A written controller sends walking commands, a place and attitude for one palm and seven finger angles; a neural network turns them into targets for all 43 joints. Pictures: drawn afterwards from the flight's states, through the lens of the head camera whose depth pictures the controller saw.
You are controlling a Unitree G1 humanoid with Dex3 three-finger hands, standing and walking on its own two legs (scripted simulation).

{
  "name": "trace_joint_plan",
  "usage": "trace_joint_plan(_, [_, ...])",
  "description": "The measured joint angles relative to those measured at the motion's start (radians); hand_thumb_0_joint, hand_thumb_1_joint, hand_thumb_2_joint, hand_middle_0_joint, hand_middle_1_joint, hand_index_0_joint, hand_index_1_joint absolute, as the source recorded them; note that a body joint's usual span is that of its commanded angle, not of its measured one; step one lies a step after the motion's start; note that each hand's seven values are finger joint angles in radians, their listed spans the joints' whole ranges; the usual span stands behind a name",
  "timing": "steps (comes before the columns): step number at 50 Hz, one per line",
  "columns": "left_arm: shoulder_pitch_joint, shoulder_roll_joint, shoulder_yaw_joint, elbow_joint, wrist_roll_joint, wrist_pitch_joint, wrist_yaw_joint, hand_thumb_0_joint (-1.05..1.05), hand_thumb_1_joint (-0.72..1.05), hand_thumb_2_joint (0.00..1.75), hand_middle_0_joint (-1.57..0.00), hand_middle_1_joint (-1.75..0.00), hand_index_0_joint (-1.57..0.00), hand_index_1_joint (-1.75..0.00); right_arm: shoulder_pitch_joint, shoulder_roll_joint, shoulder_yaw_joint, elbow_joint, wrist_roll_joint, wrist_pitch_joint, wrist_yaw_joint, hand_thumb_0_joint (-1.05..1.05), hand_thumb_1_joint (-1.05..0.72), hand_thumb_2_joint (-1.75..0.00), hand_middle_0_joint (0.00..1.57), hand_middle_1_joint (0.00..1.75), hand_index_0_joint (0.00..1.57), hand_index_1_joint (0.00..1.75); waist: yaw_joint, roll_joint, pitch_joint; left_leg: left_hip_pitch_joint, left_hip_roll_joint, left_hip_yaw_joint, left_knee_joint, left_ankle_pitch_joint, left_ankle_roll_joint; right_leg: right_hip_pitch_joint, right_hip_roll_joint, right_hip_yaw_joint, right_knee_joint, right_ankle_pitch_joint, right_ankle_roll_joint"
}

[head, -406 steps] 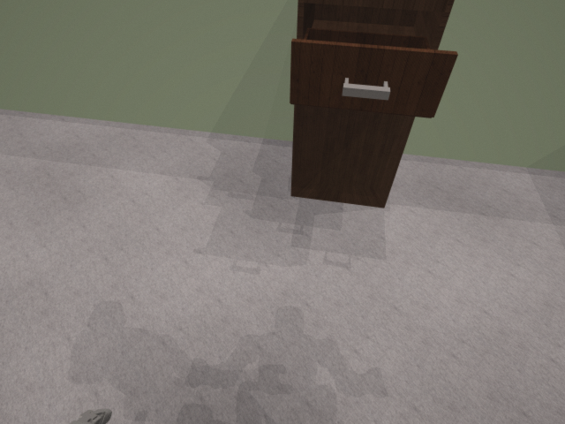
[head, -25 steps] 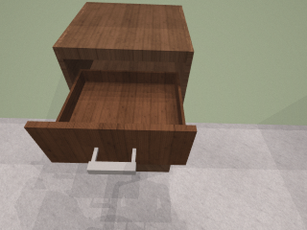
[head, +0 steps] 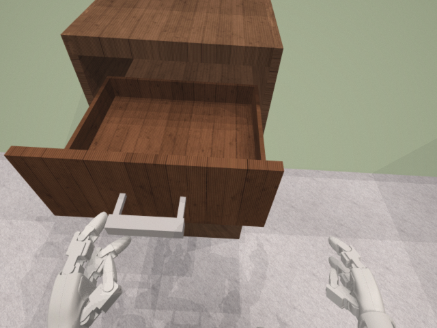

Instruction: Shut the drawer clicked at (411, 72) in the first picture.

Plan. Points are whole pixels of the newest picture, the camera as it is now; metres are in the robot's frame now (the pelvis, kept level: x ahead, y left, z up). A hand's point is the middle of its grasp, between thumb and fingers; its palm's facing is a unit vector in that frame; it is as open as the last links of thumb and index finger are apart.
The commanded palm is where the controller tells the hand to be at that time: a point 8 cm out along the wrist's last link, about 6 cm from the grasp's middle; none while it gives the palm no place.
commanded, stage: raise the hand and make a fist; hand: left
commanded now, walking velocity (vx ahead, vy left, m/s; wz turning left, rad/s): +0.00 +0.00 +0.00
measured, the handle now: (149, 213) +0.29 +0.14 +0.08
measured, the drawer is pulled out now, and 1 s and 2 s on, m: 0.30 0.30 0.30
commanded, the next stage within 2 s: bring the fist close to the handle in 1.52 s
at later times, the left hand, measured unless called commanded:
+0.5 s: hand (125, 309) +0.14 +0.14 +0.09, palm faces +0.04 -1.00 -0.05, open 3.7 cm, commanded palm +0.08 +0.18 +0.10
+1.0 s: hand (118, 307) +0.13 +0.13 +0.16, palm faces +0.04 -1.00 -0.04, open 3.2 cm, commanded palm +0.07 +0.17 +0.17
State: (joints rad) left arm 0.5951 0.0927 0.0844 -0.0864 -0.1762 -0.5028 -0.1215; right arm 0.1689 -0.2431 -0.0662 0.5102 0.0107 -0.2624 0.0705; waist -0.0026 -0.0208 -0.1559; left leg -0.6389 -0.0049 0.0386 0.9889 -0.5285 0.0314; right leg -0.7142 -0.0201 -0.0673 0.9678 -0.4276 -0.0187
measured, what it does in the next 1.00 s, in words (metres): stands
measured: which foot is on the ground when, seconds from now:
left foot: down 0.00-1.00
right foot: down 0.00-1.00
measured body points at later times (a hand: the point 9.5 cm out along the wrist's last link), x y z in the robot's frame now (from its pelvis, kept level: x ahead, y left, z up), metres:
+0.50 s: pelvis +0.01 -0.02 +0.00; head +0.04 -0.04 +0.45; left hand +0.13 +0.19 +0.10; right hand +0.20 -0.24 -0.08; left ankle -0.02 +0.10 -0.68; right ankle +0.03 -0.11 -0.68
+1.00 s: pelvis +0.01 +0.00 +0.02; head -0.01 -0.02 +0.46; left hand +0.12 +0.18 +0.16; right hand +0.23 -0.19 -0.02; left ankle -0.02 +0.10 -0.68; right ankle +0.03 -0.11 -0.68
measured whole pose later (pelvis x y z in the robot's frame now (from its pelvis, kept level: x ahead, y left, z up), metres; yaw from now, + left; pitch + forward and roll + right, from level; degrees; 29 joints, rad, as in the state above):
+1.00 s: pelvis +0.01 +0.00 +0.02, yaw +2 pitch +4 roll -2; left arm 0.91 0.16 -0.07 -0.69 -0.16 -0.19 -0.10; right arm 0.25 -0.19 0.04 0.43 0.06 -0.25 0.00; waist 0.03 0.06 -0.13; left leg -0.47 0.00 0.00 0.91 -0.51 0.03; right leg -0.52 -0.01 -0.10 0.86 -0.42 -0.02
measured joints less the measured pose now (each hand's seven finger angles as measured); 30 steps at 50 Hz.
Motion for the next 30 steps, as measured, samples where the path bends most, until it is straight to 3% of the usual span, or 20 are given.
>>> trace_joint_plan(4, [0.115, 0.044, -0.003, -0.107, -0.027, 0.037, -0.047, 0.02, 0.91, 0.9, -0.49, -0.61, -0.18, -0.44, -0.019, -0.01, -0.001, -0.063, 0.014, 0.023, -0.013, 0.01, -0.91, -0.9, 0.2, 0.3, 0.2, 0.3, 0.03, 0.021, -0.006, -0.067, 0.008, -0.031, 0.08, -0.039, -0.013, -0.051, 0.004, -0.032, 0.064, -0.044, -0.019])
trace_joint_plan(11, [0.185, 0.058, -0.061, -0.212, -0.021, 0.087, -0.083, 0.02, 0.9, 0.9, -0.63, -0.76, -0.49, -0.69, 0.004, 0.034, 0.04, -0.073, 0.018, 0.041, -0.058, 0.01, -0.9, -0.9, 0.2, 0.3, 0.2, 0.3, 0.054, 0.048, 0.004, -0.109, 0.013, -0.074, 0.108, -0.049, -0.028, -0.071, 0.007, -0.074, 0.074, -0.058, -0.034])
trace_joint_plan(19, [0.166, 0.07, -0.011, -0.25, -0.056, 0.12, -0.103, 0.02, 0.9, 0.9, -0.79, -0.94, -0.76, -0.92, 0.061, 0.083, 0.068, -0.009, 0.035, 0.07, -0.079, 0.01, -0.9, -0.9, 0.2, 0.3, 0.21, 0.3, 0.03, 0.069, 0.015, -0.059, 0.015, -0.069, 0.052, -0.026, -0.037, -0.03, 0.011, -0.068, 0.032, -0.043, -0.038])
trace_joint_plan(24, [0.222, 0.073, -0.017, -0.293, -0.07, 0.138, -0.106, 0.02, 0.9, 0.9, -0.89, -1.04, -0.88, -1.04, 0.092, 0.061, 0.058, 0.0, 0.044, 0.053, -0.088, 0.01, -0.9, -0.9, 0.2, 0.3, 0.21, 0.3, 0.016, 0.072, 0.02, -0.011, 0.012, -0.056, 0.006, -0.007, -0.034, 0.01, 0.01, -0.055, -0.003, -0.027, -0.035])
trace_joint_plan(30, [0.281, 0.071, -0.048, -0.363, -0.057, 0.136, -0.068, 0.02, 0.9, 0.9, -1.01, -1.17, -1.01, -1.17, 0.098, 0.025, 0.034, -0.021, 0.049, 0.027, -0.095, 0.01, -0.9, -0.9, 0.2, 0.3, 0.2, 0.3, 0.018, 0.064, 0.025, 0.025, 0.01, -0.05, -0.017, 0.005, -0.028, 0.045, 0.009, -0.048, -0.026, -0.014, -0.031])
